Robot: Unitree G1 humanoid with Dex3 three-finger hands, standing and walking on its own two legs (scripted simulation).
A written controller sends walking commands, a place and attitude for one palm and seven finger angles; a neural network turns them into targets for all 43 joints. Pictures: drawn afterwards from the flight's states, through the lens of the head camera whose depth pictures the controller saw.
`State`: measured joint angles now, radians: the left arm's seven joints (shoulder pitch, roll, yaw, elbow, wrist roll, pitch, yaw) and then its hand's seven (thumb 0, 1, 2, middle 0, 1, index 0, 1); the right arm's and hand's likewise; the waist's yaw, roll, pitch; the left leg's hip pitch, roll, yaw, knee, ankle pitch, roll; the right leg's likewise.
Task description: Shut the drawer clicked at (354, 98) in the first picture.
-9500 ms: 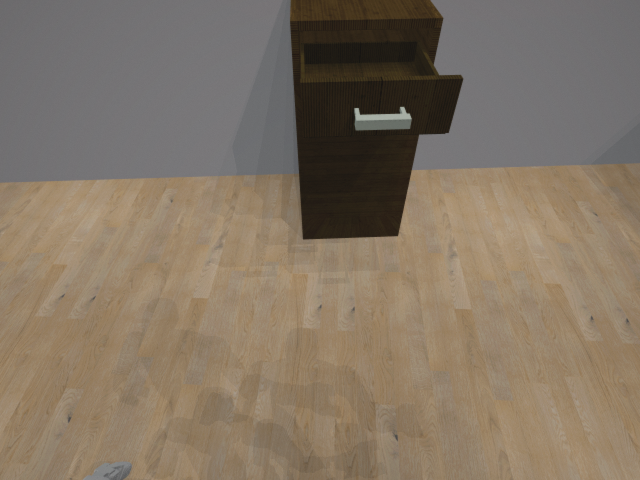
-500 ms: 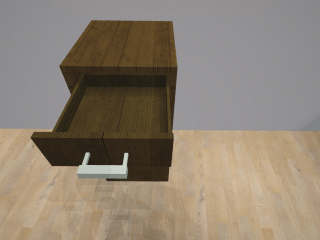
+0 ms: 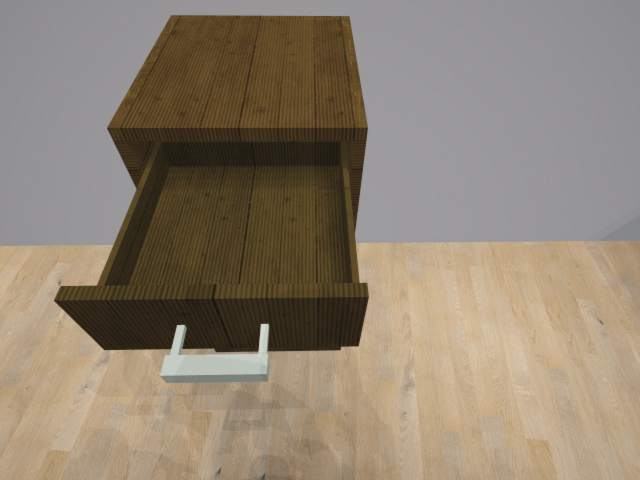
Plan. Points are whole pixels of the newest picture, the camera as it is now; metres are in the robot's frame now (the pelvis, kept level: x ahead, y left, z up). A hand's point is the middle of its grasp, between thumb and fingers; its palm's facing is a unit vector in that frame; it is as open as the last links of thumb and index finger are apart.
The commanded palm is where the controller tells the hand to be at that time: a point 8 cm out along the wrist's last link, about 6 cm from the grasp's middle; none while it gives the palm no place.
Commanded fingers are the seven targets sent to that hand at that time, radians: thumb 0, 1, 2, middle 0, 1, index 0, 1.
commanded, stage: come to a stop and stand still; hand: left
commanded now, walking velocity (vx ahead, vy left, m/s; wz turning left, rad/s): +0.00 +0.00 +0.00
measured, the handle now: (219, 350) +0.27 +0.15 +0.01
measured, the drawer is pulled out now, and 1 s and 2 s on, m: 0.30 0.30 0.30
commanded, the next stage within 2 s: look again from close up in 0.50 s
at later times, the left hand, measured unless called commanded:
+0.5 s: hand out of the picture +0.02 +0.17 -0.18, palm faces +0.03 -0.98 -0.19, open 7.3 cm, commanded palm none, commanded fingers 0.00 0.90 0.90 -0.20 -0.30 -0.20 -0.30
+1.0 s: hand out of the picture +0.01 +0.16 -0.17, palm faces +0.03 -0.98 -0.17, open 7.3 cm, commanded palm none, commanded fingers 0.00 0.90 0.90 -0.20 -0.30 -0.20 -0.30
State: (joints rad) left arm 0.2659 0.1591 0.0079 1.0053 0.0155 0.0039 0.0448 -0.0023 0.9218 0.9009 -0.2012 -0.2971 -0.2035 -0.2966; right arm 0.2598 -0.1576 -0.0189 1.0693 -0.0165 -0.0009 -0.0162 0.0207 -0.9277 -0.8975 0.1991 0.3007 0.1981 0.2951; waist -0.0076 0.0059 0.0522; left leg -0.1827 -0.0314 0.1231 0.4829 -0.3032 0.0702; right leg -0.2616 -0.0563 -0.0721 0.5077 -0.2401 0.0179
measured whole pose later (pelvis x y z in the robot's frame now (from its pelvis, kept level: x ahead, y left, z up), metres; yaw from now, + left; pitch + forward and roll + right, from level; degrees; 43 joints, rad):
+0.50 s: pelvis +0.02 +0.01 +0.00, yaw +0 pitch -2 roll +0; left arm 0.28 0.13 0.00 1.10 0.02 0.00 0.05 0.00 0.91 0.90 -0.20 -0.30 -0.20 -0.30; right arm 0.23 -0.16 -0.01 1.13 -0.01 -0.01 -0.03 0.01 -0.93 -0.90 0.20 0.30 0.20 0.29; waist 0.01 0.00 0.06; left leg -0.09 -0.04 0.12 0.43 -0.32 0.08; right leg -0.18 -0.06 -0.07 0.47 -0.26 0.03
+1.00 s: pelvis +0.02 +0.00 +0.00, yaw +0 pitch -1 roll +0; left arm 0.30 0.11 0.00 1.13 0.01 0.00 0.05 0.00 0.91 0.90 -0.20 -0.30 -0.20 -0.30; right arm 0.30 -0.11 0.00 1.18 -0.01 -0.02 -0.03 0.01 -0.91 -0.90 0.20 0.30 0.20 0.29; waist 0.00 0.01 0.05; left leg -0.08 -0.04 0.13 0.40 -0.30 0.07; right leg -0.17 -0.05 -0.07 0.45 -0.25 0.02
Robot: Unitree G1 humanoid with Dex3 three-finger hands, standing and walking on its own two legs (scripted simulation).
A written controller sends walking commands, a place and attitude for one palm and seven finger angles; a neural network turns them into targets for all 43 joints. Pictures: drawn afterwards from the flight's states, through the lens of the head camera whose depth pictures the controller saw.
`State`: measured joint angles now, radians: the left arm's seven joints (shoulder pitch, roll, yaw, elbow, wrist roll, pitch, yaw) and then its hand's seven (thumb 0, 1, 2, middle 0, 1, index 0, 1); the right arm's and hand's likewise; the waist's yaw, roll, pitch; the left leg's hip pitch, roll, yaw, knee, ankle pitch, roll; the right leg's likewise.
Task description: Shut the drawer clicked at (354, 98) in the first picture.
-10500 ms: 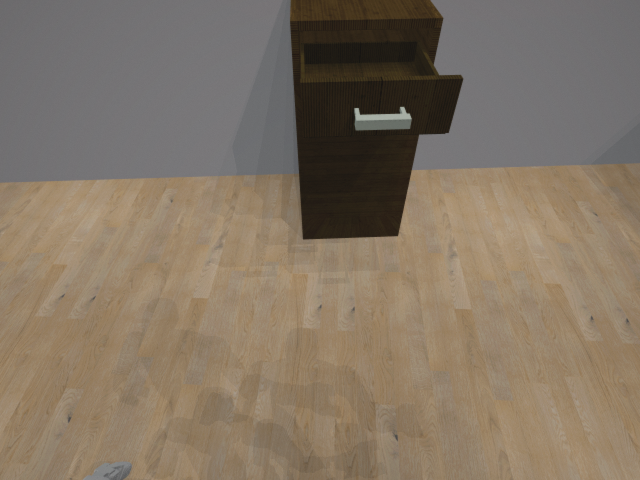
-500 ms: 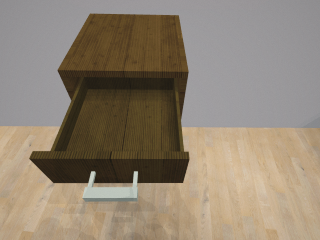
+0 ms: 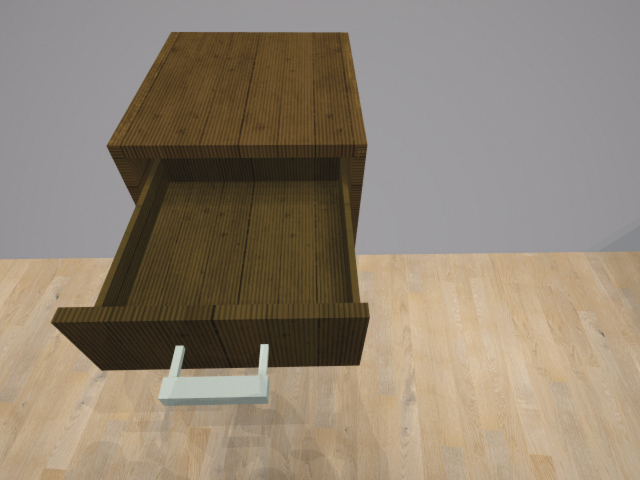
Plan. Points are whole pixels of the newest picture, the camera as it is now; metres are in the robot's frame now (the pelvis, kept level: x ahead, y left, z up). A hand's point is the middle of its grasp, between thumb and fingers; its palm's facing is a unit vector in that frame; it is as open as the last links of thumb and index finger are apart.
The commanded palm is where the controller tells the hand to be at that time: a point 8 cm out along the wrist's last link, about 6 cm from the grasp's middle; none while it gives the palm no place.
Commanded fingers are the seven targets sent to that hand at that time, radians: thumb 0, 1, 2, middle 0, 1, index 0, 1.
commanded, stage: look again from close up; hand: left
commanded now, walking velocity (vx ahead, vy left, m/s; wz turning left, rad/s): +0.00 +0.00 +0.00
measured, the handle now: (219, 371) +0.24 +0.15 +0.00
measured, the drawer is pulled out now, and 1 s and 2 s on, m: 0.30 0.30 0.30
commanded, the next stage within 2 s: raise the hand and make a fist in 0.14 s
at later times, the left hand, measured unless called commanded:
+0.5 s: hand (198, 433) +0.18 +0.16 -0.01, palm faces +0.30 -0.95 -0.10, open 6.9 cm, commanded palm +0.08 +0.19 -0.04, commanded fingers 0.00 0.90 0.90 -0.48 -0.60 -0.48 -0.60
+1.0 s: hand out of the picture +0.12 +0.17 +0.00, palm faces +0.26 -0.96 -0.05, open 6.7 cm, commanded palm +0.07 +0.19 +0.02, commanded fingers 0.00 0.90 0.90 -0.98 -1.14 -0.98 -1.14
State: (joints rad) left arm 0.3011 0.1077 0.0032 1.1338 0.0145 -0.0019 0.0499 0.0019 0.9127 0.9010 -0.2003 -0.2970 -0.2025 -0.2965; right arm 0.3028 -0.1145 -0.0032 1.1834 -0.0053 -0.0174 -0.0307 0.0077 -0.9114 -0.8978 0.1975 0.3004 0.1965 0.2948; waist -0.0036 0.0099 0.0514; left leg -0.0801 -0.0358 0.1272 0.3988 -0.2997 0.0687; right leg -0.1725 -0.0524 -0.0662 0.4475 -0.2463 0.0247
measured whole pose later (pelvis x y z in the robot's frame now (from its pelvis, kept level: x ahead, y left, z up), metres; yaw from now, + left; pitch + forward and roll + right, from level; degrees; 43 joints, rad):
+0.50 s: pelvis -0.01 -0.02 -0.02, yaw +4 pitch +3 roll +1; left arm 0.44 0.11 0.02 0.07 -0.14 -0.09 0.13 0.03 0.95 0.90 -0.30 -0.41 -0.25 -0.41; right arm 0.31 -0.28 -0.03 0.78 0.02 -0.30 -0.03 0.03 -0.93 -0.90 0.20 0.30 0.20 0.30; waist -0.04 0.05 -0.10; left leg -0.32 -0.04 0.07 0.63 -0.37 0.05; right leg -0.39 -0.06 -0.08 0.67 -0.34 0.00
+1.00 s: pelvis -0.02 -0.03 -0.06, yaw +6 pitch +12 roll -2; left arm 0.68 0.13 0.15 -0.23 -0.25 -0.33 -0.19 0.01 0.90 0.90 -0.79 -0.94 -0.25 -0.65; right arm 0.25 -0.20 0.02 0.51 0.02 -0.27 0.01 0.02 -0.91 -0.90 0.20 0.30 0.20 0.30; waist 0.05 0.05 -0.12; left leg -0.68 0.01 0.00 1.00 -0.53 0.03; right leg -0.68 -0.03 -0.16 0.93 -0.46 -0.03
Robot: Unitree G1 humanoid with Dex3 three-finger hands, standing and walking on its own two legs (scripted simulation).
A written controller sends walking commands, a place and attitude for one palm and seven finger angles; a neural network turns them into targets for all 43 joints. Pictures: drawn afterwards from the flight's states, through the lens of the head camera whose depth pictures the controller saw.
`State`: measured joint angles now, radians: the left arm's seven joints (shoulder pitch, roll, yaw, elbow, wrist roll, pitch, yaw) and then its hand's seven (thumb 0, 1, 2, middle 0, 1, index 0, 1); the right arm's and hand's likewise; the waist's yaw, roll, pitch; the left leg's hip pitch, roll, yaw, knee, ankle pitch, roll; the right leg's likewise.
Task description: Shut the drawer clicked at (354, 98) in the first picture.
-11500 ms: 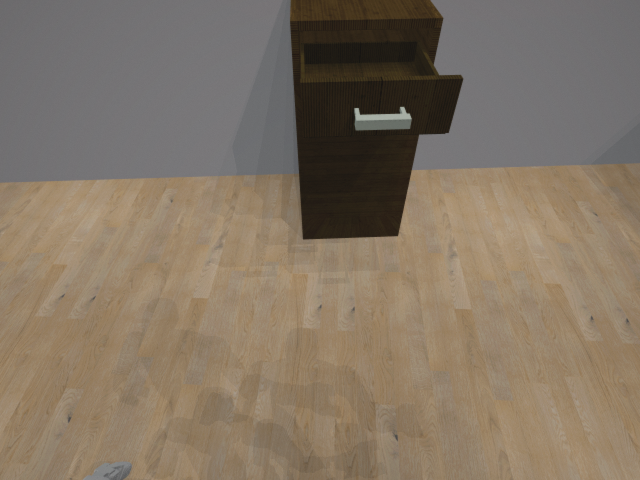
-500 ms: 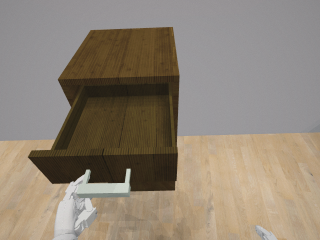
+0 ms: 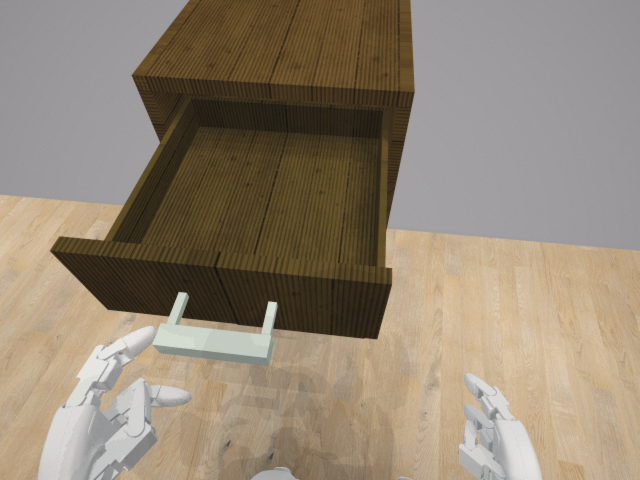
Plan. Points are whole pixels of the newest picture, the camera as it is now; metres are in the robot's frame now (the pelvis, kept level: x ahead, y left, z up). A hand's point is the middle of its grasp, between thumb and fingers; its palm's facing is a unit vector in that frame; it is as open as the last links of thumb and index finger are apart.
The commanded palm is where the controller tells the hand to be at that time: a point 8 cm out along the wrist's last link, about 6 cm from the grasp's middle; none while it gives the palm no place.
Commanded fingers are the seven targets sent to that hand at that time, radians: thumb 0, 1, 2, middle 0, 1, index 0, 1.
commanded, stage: raise the hand and make a fist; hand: left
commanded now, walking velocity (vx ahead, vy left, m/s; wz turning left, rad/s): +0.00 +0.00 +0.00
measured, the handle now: (220, 325) +0.27 +0.15 +0.06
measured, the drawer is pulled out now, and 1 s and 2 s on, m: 0.30 0.30 0.30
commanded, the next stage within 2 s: bring the fist close to the handle in 1.14 s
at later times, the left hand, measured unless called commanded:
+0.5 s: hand (142, 476) +0.12 +0.15 +0.14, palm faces +0.05 -1.00 +0.00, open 3.1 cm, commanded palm +0.06 +0.19 +0.14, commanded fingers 0.00 0.90 0.90 -1.40 -1.60 -1.40 -1.60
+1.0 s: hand out of the picture +0.12 +0.12 +0.15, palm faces +0.00 -0.99 -0.14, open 3.2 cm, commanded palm +0.06 +0.17 +0.16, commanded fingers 0.00 0.90 0.90 -1.40 -1.60 -1.40 -1.60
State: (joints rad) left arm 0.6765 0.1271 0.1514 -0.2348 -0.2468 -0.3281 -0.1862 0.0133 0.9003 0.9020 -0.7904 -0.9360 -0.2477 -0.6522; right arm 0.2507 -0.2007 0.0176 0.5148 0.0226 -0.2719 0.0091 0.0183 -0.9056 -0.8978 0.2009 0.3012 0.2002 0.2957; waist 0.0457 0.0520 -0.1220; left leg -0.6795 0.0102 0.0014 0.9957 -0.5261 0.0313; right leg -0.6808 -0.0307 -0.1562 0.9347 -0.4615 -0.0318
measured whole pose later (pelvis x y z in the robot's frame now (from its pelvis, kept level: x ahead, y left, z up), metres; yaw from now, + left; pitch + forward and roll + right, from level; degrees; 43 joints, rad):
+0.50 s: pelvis -0.01 +0.03 +0.00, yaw -1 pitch +7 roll -3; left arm 0.96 0.12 -0.13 -0.71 -0.10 -0.22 -0.06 0.01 0.90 0.90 -1.29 -1.48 -1.27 -1.46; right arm 0.23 -0.20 0.03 0.40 0.03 -0.23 0.04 0.02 -0.91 -0.90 0.20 0.30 0.20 0.30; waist 0.05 0.06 -0.14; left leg -0.59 -0.01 0.04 0.98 -0.52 0.07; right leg -0.60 -0.05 -0.12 0.91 -0.44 0.01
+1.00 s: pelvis -0.01 -0.02 +0.02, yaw -1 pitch +3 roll -1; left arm 0.93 0.22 0.01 -0.66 -0.16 -0.16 -0.11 0.01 0.90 0.90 -1.40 -1.60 -1.40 -1.60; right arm 0.27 -0.22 0.01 0.48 0.06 -0.26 -0.04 0.02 -0.91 -0.90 0.20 0.30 0.20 0.30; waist 0.03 0.06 -0.09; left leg -0.42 0.03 0.02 0.83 -0.46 0.00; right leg -0.44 0.00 -0.14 0.80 -0.41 -0.06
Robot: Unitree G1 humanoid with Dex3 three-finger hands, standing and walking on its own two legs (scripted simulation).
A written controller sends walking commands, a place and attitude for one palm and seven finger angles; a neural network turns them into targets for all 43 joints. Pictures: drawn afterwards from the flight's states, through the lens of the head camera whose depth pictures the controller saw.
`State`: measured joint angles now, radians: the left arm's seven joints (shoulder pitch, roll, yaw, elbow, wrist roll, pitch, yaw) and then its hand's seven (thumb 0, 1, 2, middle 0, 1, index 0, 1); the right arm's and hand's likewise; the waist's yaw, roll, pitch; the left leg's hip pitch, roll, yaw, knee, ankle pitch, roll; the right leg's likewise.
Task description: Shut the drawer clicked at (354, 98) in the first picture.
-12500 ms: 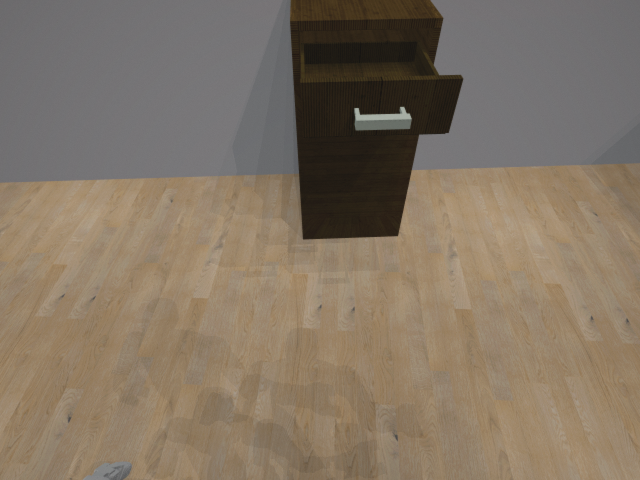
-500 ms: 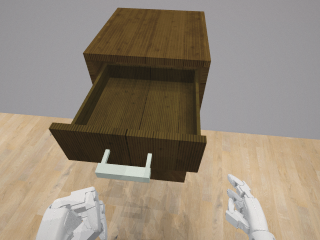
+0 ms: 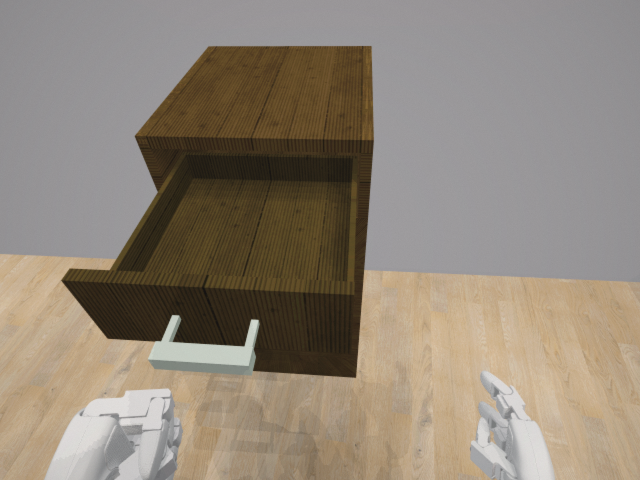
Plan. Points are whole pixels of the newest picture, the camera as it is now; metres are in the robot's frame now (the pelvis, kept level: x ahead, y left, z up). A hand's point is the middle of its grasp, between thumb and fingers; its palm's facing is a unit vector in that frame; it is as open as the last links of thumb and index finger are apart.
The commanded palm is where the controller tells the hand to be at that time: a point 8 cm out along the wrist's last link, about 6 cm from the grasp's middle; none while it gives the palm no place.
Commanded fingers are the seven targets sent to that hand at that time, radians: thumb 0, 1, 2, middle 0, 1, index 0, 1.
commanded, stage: raise the hand and make a fist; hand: left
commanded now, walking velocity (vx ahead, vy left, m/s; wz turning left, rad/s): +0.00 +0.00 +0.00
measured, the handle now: (208, 341) +0.28 +0.17 +0.04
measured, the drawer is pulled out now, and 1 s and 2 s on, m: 0.30 0.30 0.30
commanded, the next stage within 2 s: bring the fist close to the handle in 0.14 s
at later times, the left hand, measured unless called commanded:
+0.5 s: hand (160, 445) +0.13 +0.16 +0.11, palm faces +0.06 -1.00 -0.06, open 3.3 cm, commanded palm +0.09 +0.21 +0.11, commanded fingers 0.00 0.90 0.90 -1.40 -1.60 -1.40 -1.60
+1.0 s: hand (200, 433) +0.16 +0.14 +0.07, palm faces +0.00 -1.00 -0.03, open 3.3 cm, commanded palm +0.13 +0.20 +0.06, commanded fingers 0.00 0.90 0.90 -1.40 -1.60 -1.40 -1.60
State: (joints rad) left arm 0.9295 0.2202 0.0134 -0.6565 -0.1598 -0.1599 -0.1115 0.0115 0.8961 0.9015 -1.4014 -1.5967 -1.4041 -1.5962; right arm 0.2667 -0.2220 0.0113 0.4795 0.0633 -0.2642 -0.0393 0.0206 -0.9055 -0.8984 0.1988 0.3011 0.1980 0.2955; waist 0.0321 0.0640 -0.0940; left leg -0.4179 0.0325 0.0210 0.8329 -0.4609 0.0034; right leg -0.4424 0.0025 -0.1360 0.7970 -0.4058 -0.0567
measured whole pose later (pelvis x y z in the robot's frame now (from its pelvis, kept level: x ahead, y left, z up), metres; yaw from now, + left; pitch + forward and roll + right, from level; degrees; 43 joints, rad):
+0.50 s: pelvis +0.01 +0.00 +0.01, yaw +1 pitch +3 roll -1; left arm 0.83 0.16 0.05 -0.48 -0.22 -0.24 -0.20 0.01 0.90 0.90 -1.40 -1.60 -1.40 -1.60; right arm 0.20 -0.22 0.02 0.55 0.05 -0.37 -0.03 0.02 -0.91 -0.90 0.20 0.30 0.20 0.30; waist 0.06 0.05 -0.08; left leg -0.40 0.01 0.02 0.78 -0.44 0.01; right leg -0.43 -0.01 -0.14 0.75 -0.39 -0.05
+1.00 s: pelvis -0.02 +0.02 -0.02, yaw +0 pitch +8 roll +0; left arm 0.66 0.13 -0.06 -0.34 -0.13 -0.30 -0.08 0.01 0.90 0.90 -1.40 -1.60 -1.40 -1.60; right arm 0.26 -0.23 0.02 0.50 0.02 -0.26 -0.01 0.02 -0.91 -0.90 0.20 0.30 0.20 0.30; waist 0.00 0.05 -0.08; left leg -0.61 0.00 0.05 0.94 -0.48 0.03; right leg -0.64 -0.04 -0.11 0.92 -0.42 -0.03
